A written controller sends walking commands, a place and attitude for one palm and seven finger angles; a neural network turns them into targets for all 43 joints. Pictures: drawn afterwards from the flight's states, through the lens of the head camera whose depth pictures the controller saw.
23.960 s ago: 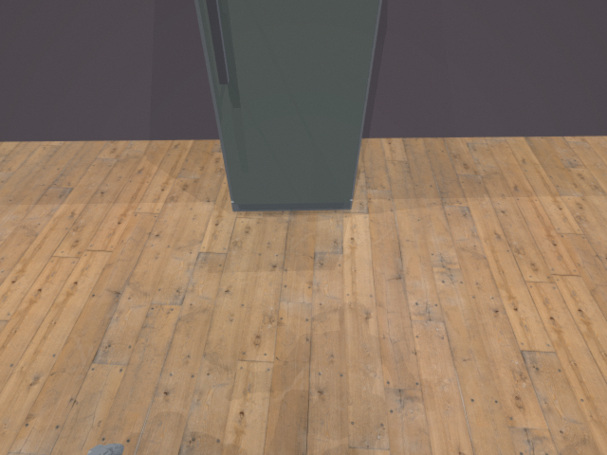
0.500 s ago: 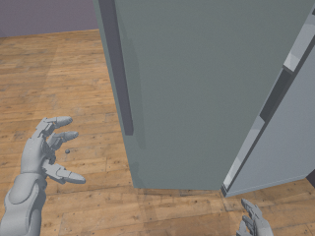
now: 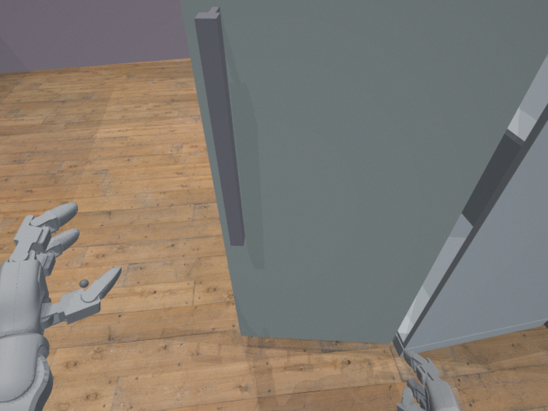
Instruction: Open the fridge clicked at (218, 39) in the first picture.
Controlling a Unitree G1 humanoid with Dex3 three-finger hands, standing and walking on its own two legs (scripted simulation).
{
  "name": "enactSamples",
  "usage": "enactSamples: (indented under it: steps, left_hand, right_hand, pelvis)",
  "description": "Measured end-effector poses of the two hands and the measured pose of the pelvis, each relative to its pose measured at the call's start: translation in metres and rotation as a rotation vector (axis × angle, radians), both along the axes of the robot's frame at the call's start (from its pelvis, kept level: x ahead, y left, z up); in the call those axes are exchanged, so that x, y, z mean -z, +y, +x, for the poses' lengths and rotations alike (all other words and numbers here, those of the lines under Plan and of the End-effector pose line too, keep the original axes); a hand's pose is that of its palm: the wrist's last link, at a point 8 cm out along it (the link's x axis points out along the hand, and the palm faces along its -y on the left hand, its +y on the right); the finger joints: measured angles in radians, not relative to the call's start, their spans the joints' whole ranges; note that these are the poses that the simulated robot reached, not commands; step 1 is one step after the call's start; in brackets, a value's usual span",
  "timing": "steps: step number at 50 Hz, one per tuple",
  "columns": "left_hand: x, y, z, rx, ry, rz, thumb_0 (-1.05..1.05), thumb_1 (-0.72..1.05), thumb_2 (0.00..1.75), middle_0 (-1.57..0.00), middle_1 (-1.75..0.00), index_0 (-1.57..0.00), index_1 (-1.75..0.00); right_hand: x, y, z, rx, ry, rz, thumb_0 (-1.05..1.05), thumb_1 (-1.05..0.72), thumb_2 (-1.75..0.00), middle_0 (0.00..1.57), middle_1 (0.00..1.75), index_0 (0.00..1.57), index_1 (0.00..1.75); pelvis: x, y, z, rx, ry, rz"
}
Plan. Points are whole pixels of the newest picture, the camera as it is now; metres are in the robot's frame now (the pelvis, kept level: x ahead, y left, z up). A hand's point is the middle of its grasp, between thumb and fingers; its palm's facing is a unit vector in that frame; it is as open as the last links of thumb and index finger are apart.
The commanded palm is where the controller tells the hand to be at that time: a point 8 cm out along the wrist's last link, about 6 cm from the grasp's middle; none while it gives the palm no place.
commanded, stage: draw the hand back to the body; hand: left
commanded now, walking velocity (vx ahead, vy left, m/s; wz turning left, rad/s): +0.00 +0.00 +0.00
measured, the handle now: (228, 150) +0.50 +0.16 +0.14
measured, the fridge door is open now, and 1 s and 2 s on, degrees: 76 76 76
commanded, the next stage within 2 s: step back with the hand held close in 0.54 s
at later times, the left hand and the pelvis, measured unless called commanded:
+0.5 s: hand (62, 293) +0.18 +0.27 +0.15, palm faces +0.49 -0.80 -0.35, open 7.5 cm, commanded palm +0.14 +0.30 +0.17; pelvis +0.00 +0.00 +0.00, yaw +0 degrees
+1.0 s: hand (51, 308) +0.17 +0.27 +0.15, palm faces +0.40 -0.79 -0.47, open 7.4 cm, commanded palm +0.11 +0.31 +0.17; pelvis -0.03 +0.01 -0.01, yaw +0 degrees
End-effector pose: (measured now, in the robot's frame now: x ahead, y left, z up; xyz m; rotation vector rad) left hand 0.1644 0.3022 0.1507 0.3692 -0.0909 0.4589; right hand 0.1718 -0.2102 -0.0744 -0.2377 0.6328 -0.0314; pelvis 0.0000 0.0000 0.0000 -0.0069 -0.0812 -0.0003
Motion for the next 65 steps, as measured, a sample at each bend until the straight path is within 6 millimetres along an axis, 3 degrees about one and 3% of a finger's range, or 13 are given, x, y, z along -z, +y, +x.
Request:
enactSamples:
  steps: [11, 16, 39, 48, 56, 65]
  left_hand:
    - [-0.017, 0.009, -0.02, -0.036, -0.025, 0.067, 0.0, 0.68, 0.8, -0.21, -0.42, -0.22, -0.42]
    - [-0.015, 0.01, -0.025, -0.055, -0.023, 0.056, 0.01, 0.8, 0.86, -0.21, -0.35, -0.22, -0.35]
    - [-0.025, 0.001, -0.024, -0.014, -0.084, 0.102, 0.01, 0.89, 0.9, -0.2, -0.3, -0.21, -0.3]
    - [-0.02, 0.003, -0.034, 0.075, -0.026, 0.171, 0.01, 0.89, 0.9, -0.21, -0.3, -0.22, -0.3]
    - [-0.022, 0.015, -0.06, 0.056, -0.074, 0.203, 0.01, 0.89, 0.9, -0.21, -0.3, -0.22, -0.3]
    - [-0.018, 0.013, -0.094, 0.028, -0.153, 0.221, 0.01, 0.89, 0.9, -0.21, -0.3, -0.22, -0.3]
  right_hand:
    - [-0.001, -0.004, 0.004, 0.005, 0.0, -0.008, 0.01, -0.9, -0.9, 0.2, 0.3, 0.2, 0.3]
    - [-0.001, -0.005, 0.006, 0.001, 0.002, -0.014, 0.01, -0.9, -0.9, 0.2, 0.3, 0.2, 0.3]
    - [-0.002, -0.01, -0.006, 0.02, 0.019, -0.017, 0.01, -0.9, -0.9, 0.2, 0.3, 0.2, 0.3]
    - [-0.003, -0.018, -0.027, 0.11, 0.046, -0.051, 0.01, -0.9, -0.9, 0.2, 0.3, 0.2, 0.3]
    - [-0.003, -0.011, -0.055, 0.112, 0.044, -0.063, 0.01, -0.9, -0.9, 0.2, 0.3, 0.2, 0.3]
    - [0.006, -0.007, -0.086, 0.075, 0.034, -0.06, 0.01, -0.9, -0.9, 0.2, 0.3, 0.2, 0.3]
  pelvis:
    - [0.0, 0.001, 0.003, 0.0, 0.0, -0.002]
    - [0.0, 0.001, 0.002, -0.004, -0.001, -0.002]
    - [0.002, -0.003, -0.011, -0.013, 0.036, -0.013]
    - [0.006, 0.009, -0.028, 0.001, 0.077, -0.003]
    - [0.011, 0.014, -0.053, 0.001, 0.073, -0.002]
    - [0.02, 0.01, -0.078, -0.015, 0.065, -0.014]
